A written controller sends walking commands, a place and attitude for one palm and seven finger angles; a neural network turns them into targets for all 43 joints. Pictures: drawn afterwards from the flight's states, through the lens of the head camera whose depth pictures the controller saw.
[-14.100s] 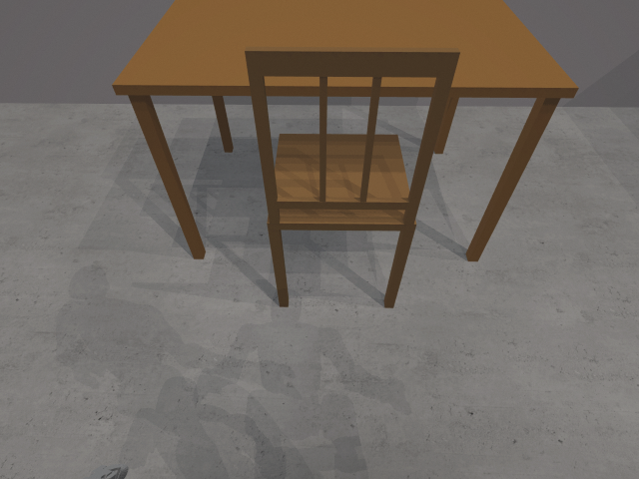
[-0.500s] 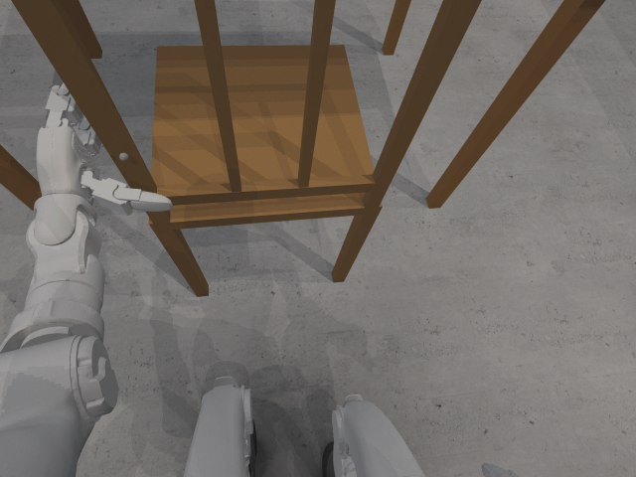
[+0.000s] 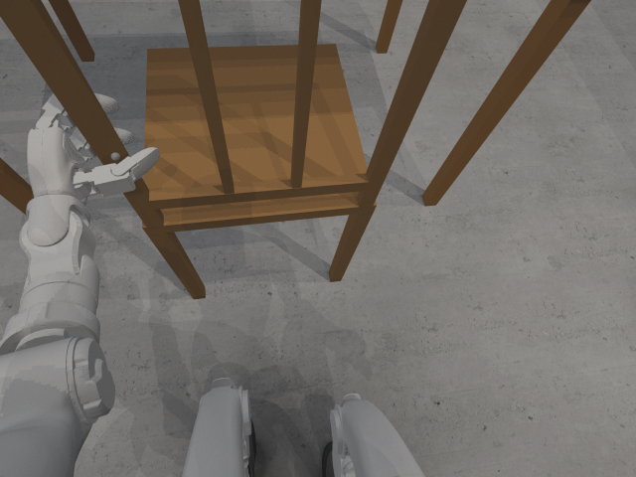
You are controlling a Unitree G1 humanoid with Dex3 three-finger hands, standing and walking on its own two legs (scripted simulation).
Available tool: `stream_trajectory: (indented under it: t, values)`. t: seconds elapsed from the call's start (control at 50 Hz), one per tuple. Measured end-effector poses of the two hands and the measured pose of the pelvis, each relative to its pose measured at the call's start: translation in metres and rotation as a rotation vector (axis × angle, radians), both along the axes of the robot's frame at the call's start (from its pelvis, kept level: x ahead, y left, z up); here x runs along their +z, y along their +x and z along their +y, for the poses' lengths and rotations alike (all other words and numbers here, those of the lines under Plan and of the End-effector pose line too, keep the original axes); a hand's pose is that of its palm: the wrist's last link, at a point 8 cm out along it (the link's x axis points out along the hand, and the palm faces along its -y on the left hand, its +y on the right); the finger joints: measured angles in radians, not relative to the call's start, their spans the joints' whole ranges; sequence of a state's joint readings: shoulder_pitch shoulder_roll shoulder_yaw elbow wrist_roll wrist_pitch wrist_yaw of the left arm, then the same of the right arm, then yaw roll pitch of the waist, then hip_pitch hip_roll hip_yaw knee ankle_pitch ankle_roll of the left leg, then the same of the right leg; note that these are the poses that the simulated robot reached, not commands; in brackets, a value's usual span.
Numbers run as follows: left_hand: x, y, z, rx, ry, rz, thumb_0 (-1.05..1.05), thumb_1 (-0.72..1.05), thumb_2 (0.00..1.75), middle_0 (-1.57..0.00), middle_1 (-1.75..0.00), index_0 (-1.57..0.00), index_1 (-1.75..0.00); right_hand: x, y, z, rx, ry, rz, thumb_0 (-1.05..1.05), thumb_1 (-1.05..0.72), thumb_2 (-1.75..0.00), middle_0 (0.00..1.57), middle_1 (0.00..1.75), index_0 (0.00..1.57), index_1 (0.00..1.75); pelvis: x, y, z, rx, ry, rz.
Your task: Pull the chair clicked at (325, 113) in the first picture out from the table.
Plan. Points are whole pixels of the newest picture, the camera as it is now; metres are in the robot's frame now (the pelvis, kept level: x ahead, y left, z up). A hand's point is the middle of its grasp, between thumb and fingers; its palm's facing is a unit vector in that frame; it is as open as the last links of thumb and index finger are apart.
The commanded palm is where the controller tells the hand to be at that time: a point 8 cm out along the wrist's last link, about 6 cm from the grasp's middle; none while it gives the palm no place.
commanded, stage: hook a spindle and tug to test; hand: left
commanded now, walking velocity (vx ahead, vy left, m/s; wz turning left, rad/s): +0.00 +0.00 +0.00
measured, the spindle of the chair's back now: (212, 113) +0.53 +0.11 +0.07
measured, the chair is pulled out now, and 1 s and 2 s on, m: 0.00 0.02 0.10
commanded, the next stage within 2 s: step backward, pulling the chair out in 0.80 s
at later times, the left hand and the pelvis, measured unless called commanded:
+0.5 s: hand (119, 159) +0.48 +0.22 +0.04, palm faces +0.15 -0.99 -0.02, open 5.9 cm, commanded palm +0.45 +0.26 +0.04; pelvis +0.01 +0.01 +0.01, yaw +0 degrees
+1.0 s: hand (120, 169) +0.47 +0.22 +0.05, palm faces +0.20 -0.97 -0.12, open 6.0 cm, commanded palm +0.43 +0.25 +0.04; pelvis +0.01 +0.00 +0.04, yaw +1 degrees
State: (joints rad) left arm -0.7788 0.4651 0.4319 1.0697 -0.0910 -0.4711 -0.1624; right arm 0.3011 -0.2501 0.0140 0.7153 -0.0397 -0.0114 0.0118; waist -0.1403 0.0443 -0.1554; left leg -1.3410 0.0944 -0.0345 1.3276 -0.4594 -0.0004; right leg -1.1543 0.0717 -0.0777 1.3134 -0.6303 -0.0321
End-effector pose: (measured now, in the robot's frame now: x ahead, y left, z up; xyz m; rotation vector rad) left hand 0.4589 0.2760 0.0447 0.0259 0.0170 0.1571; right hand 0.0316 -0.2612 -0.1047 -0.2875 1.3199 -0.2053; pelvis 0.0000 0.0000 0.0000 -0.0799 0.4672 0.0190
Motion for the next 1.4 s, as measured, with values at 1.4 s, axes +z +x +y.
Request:
stream_trajectory:
  t: [1.4]
  values:
    - [0.033, -0.053, -0.042, -0.011, 0.069, 0.455, 0.04, 0.65, 0.7, -0.26, -1.15, -0.49, -1.45, 0.112, 0.008, 0.003, -0.118, -0.09, -0.046, 0.0, -0.91, -0.9, 0.2, 0.3, 0.21, 0.3, 0.111, 0.003, 0.024, -0.019, 0.028, -0.251]
